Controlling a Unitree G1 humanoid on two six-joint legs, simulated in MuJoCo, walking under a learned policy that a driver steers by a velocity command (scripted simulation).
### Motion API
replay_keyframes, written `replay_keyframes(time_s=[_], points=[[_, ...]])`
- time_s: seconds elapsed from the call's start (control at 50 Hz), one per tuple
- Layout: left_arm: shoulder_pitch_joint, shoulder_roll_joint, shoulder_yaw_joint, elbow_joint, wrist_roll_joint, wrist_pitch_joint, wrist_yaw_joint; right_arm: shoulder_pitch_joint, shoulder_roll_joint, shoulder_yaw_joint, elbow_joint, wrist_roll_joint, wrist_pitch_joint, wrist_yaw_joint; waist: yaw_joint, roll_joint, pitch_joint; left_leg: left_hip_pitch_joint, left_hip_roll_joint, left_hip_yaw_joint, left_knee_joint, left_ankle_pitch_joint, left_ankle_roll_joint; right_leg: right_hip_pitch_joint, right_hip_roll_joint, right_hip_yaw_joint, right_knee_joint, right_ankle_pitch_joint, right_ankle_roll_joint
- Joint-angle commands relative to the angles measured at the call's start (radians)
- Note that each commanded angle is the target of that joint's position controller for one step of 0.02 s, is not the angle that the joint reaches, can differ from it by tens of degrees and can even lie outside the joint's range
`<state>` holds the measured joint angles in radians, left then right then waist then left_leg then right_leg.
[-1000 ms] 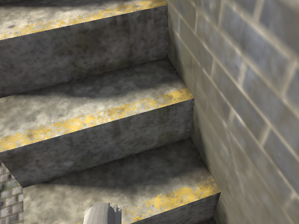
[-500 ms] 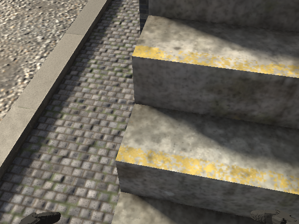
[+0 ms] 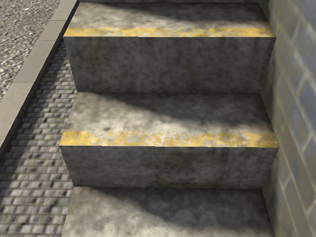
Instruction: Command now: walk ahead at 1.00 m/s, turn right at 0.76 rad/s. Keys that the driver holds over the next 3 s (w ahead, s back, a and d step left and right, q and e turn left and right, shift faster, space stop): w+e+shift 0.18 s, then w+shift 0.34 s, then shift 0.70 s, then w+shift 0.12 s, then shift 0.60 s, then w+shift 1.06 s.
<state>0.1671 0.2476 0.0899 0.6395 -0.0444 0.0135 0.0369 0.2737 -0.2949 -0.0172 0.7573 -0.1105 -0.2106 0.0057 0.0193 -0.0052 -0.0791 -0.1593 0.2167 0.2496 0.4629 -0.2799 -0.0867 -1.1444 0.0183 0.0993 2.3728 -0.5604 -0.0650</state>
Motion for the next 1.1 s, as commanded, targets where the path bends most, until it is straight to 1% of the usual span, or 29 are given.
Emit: replay_keyframes(time_s=[0.02,0.06,0.08,0.1,0.12,0.14,0.18,0.22,0.32,0.38,0.4,0.44,0.46,0.48,0.5,0.52,0.56,0.64,0.66,0.68,0.72,0.76,0.82,0.84,0.86,0.9,0.94,1.0,1.1], points=[[-0.315,-0.029,-0.067,-0.235,-0.001,-0.046,0.017,-0.247,-0.116,-0.063,-0.013,0.087,0.031,-0.002,0.034,0.225,0.077,0.049,0.082,0.027,-0.385,0.134,0.168,0.057,-0.099,-0.027,-0.645,-0.161,-0.006],[-0.05,0.091,-0.007,-0.141,-0.05,-0.031,0.013,-0.259,-0.198,-0.067,-0.078,0.158,0.054,-0.027,0.116,0.121,-0.084,-0.273,-0.025,0.067,-0.335,0.702,0.247,0.904,0.03,-0.19,-1.201,0.247,0.045],[0.206,0.027,-0.016,-0.086,-0.059,-0.021,0.023,-0.153,-0.25,-0.075,-0.036,0.175,0.083,-0.025,0.219,0.32,-0.176,-0.081,0.029,-0.013,-0.104,1.292,0.276,0.964,0.114,-0.104,-1.317,-0.002,0.022],[0.304,0.092,-0.003,-0.047,-0.004,-0.039,0.026,-0.248,-0.281,-0.092,-0.117,0.186,0.101,-0.025,0.327,0.093,-0.231,-0.012,-0.013,-0.052,0.263,1.293,0.195,1.031,0.126,0.06,-1.546,0.208,0.013],[0.339,0.209,0.025,0.02,0.033,-0.041,0.064,-0.36,-0.183,-0.078,-0.214,0.178,0.098,0.018,0.286,-0.31,-0.194,-0.334,-0.144,-0.072,0.619,0.527,0.076,1.149,0.015,0.328,-1.724,0.408,-0.007],[0.076,0.227,0.0,-0.044,0.037,-0.033,0.109,-0.275,-0.037,-0.057,-0.23,0.146,0.109,0.078,0.09,-0.475,-0.245,-0.449,-0.259,-0.249,1.093,0.072,-0.016,1.059,-0.036,0.569,-1.886,0.481,-0.076],[-0.173,0.144,-0.034,-0.123,0.027,-0.038,0.108,-0.186,0.049,-0.057,-0.203,0.085,0.119,0.136,-0.043,-0.377,-0.152,-0.503,-0.288,-0.343,1.449,0.169,-0.01,0.771,-0.008,0.516,-1.69,0.414,-0.206],[-0.14,0.052,-0.051,-0.067,0.024,-0.045,0.101,-0.19,0.06,-0.042,-0.153,0.046,0.142,0.115,-0.059,-0.208,-0.044,-0.576,-0.285,-0.335,1.449,0.285,0.035,0.67,-0.033,0.453,-1.533,0.407,-0.23],[-0.105,-0.003,-0.037,-0.028,0.057,-0.103,0.116,-0.129,0.049,0.001,-0.146,0.044,0.211,0.043,-0.115,-0.107,0.003,-0.737,-0.254,-0.412,1.244,0.179,0.095,0.748,-0.146,0.47,-1.554,0.411,-0.16],[-0.152,0.083,-0.03,-0.077,0.097,-0.09,0.106,-0.181,0.055,0.033,-0.199,0.082,0.25,0.011,-0.151,-0.101,0.02,-0.44,-0.249,-0.259,0.61,-0.247,0.091,0.601,-0.073,0.207,-1.819,0.362,-0.064],[-0.208,0.139,-0.018,-0.092,0.09,-0.083,0.121,-0.169,0.037,0.024,-0.228,0.104,0.262,-0.008,-0.201,-0.245,0.066,-0.355,-0.237,-0.172,0.461,-0.267,0.139,0.593,-0.096,0.219,-1.839,0.448,-0.062],[-0.359,0.124,-0.03,-0.184,0.048,-0.129,0.108,0.121,-0.003,-0.021,-0.162,0.098,0.257,-0.036,-0.291,-0.3,-0.127,-0.054,-0.094,-0.236,0.442,0.097,0.259,0.638,-0.242,0.33,-1.808,0.877,-0.047],[-0.263,0.049,-0.045,-0.169,0.022,-0.125,0.082,0.036,0.039,-0.004,-0.168,0.073,0.22,-0.032,-0.22,-0.167,-0.122,-0.119,-0.128,-0.334,0.233,-0.06,0.304,0.797,-0.167,0.241,-1.675,0.902,-0.006],[-0.376,-0.054,-0.072,-0.2,0.016,-0.128,0.064,0.084,0.054,0.002,-0.138,0.021,0.167,-0.029,-0.275,-0.058,-0.04,-0.157,-0.149,-0.247,0.045,0.187,0.333,0.844,-0.042,0.116,-1.248,1.077,0.023],[-0.336,-0.15,-0.091,-0.199,0.032,-0.114,0.055,0.067,0.128,0.021,-0.091,0.014,0.143,-0.011,-0.203,0.077,0.025,-0.088,-0.165,-0.305,0.056,0.428,0.32,0.613,0.08,0.076,-0.962,0.466,0.025],[-0.092,-0.143,-0.072,-0.194,0.053,-0.09,0.059,-0.05,-0.006,0.001,-0.122,0.0,0.135,-0.005,0.02,0.289,-0.002,-0.051,-0.049,-0.598,-0.03,0.439,0.356,0.399,0.181,0.092,-0.752,0.267,0.087],[-0.091,-0.034,-0.054,-0.186,0.064,-0.066,0.041,-0.146,0.026,-0.009,-0.179,0.041,0.142,-0.016,0.028,0.17,0.043,-0.203,-0.021,-0.577,-0.119,0.152,0.367,0.417,0.086,0.07,-0.622,0.372,0.126],[-0.139,-0.017,-0.05,-0.19,0.09,-0.04,0.04,-0.072,0.067,-0.016,-0.177,0.064,0.14,-0.068,-0.021,0.025,0.053,-0.195,-0.038,-0.511,-0.079,0.003,0.328,0.398,0.055,0.115,-0.626,0.477,0.132],[-0.082,-0.068,-0.108,-0.112,0.023,-0.036,-0.099,-0.24,0.253,0.149,-0.339,0.092,0.168,0.006,0.027,0.046,0.009,-0.199,0.041,-0.734,0.085,0.295,0.34,0.128,0.101,0.325,-0.618,0.412,0.171],[0.007,0.012,-0.068,-0.038,0.017,-0.051,-0.118,-0.231,0.25,0.162,-0.331,0.105,0.184,0.037,0.031,-0.003,-0.112,-0.097,0.074,-0.734,0.084,0.333,0.325,0.122,0.08,0.335,-0.718,0.401,0.21],[0.017,0.054,-0.041,-0.018,0.035,-0.071,-0.116,-0.078,0.067,0.118,-0.305,0.149,0.17,0.021,0.01,0.073,-0.143,-0.042,-0.002,-0.627,0.046,0.062,0.229,0.125,0.071,0.25,-0.86,0.385,0.236],[-0.074,-0.013,-0.071,-0.011,0.08,-0.081,-0.156,-0.077,0.039,0.096,-0.278,0.165,0.155,0.012,-0.011,0.02,-0.058,-0.038,-0.064,-0.505,-0.089,-0.373,0.187,0.154,0.027,0.031,-1.284,0.124,0.243],[-0.117,-0.084,-0.097,0.006,0.058,-0.056,-0.206,0.085,-0.049,0.012,-0.112,0.127,0.183,0.043,-0.106,0.152,0.032,-0.159,0.016,-0.576,-0.191,-0.561,0.253,0.534,-0.014,-0.13,-1.671,0.142,0.164],[-0.065,-0.068,-0.094,0.029,0.049,-0.065,-0.19,-0.02,-0.021,0.016,-0.111,0.11,0.174,0.059,-0.054,0.128,0.041,-0.192,0.077,-0.625,-0.178,-0.468,0.27,0.531,-0.076,-0.033,-1.606,0.434,0.122],[-0.075,-0.06,-0.124,0.02,-0.014,-0.034,-0.023,-0.219,0.202,0.089,-0.132,0.039,0.133,-0.01,0.016,0.248,0.074,-0.199,-0.016,-0.425,-0.019,0.103,0.267,0.707,-0.096,-0.055,-1.911,0.52,0.073],[-0.089,-0.008,-0.156,-0.005,0.025,-0.049,0.078,-0.148,0.216,0.099,-0.102,0.091,0.083,-0.002,-0.072,0.153,-0.051,-0.018,-0.041,-0.313,0.104,0.529,0.206,0.73,-0.142,0.095,-1.838,0.715,0.035],[-0.108,0.022,-0.162,-0.016,0.032,-0.053,0.115,-0.068,0.159,0.078,-0.049,0.097,0.088,0.015,-0.135,0.038,-0.071,-0.019,-0.043,-0.376,0.014,0.442,0.148,0.814,-0.172,0.112,-1.855,0.653,0.008],[-0.032,0.05,-0.152,-0.024,0.011,-0.032,0.127,-0.217,0.064,0.052,-0.013,0.115,0.109,0.023,-0.043,-0.036,0.009,-0.008,-0.064,-0.374,-0.028,0.324,0.121,0.804,-0.159,0.096,-1.952,0.478,0.042],[0.038,0.076,-0.141,-0.013,0.006,-0.004,0.147,-0.241,0.067,0.045,0.047,0.091,0.124,0.037,-0.027,-0.014,0.021,-0.033,-0.072,-0.377,-0.052,0.285,0.127,0.883,-0.168,0.094,-1.958,0.481,0.039]])
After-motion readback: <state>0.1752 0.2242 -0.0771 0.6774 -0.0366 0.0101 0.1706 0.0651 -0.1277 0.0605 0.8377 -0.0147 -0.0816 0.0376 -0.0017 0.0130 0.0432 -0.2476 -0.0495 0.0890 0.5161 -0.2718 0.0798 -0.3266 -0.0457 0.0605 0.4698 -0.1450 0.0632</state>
